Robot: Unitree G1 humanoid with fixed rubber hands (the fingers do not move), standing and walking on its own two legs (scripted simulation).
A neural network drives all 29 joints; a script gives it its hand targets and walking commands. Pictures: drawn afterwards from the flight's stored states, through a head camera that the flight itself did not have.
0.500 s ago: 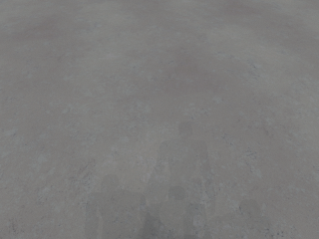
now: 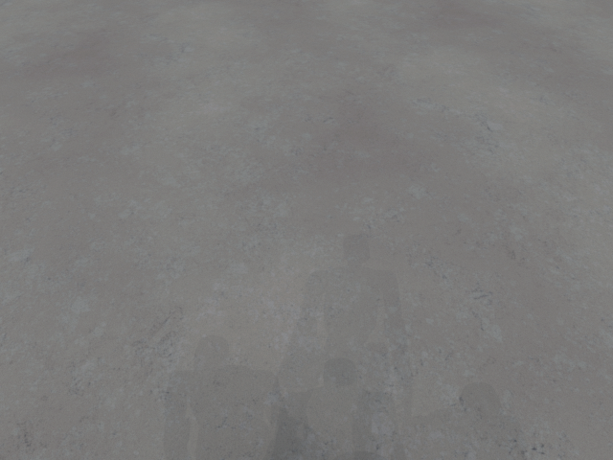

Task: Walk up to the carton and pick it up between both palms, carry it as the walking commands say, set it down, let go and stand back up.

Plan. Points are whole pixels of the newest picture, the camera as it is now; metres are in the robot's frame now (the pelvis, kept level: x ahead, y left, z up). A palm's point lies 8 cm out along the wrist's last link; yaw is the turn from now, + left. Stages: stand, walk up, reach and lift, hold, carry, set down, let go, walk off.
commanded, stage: walk up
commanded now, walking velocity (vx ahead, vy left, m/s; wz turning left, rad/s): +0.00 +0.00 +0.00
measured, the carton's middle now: out of the picture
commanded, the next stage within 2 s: none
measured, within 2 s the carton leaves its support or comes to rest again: neither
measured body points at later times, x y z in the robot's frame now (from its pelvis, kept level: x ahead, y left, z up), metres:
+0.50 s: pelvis -0.03 +0.05 +0.00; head -0.01 +0.09 +0.44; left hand -0.06 +0.31 -0.17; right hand +0.15 -0.18 -0.12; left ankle -0.04 +0.13 -0.74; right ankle -0.02 -0.11 -0.66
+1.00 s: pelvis -0.03 -0.02 +0.00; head +0.01 -0.02 +0.45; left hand -0.09 +0.26 -0.12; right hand +0.14 -0.23 -0.15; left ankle -0.07 +0.11 -0.69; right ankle +0.00 -0.11 -0.74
